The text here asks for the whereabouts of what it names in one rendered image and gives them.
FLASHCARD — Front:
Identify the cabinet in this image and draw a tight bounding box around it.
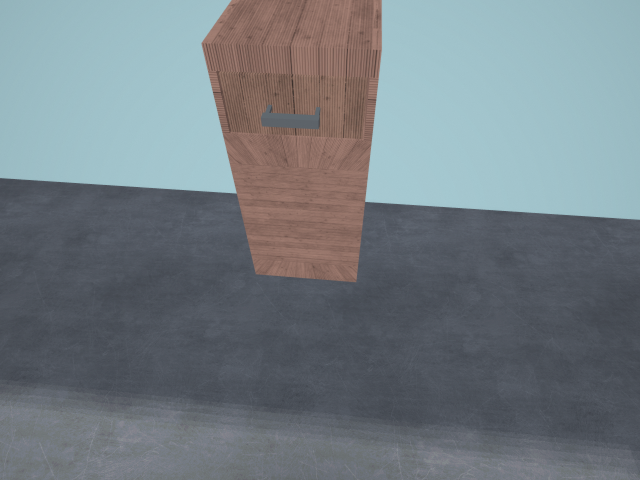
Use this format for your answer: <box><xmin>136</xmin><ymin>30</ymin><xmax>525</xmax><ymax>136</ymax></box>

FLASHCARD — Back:
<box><xmin>201</xmin><ymin>0</ymin><xmax>382</xmax><ymax>282</ymax></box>

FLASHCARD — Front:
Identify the drawer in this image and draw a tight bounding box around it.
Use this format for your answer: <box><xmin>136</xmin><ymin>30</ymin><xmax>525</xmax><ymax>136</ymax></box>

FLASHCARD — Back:
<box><xmin>219</xmin><ymin>71</ymin><xmax>368</xmax><ymax>139</ymax></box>

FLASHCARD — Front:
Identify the handle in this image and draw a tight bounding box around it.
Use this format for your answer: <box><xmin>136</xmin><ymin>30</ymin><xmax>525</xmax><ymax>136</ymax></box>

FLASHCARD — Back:
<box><xmin>261</xmin><ymin>105</ymin><xmax>320</xmax><ymax>129</ymax></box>

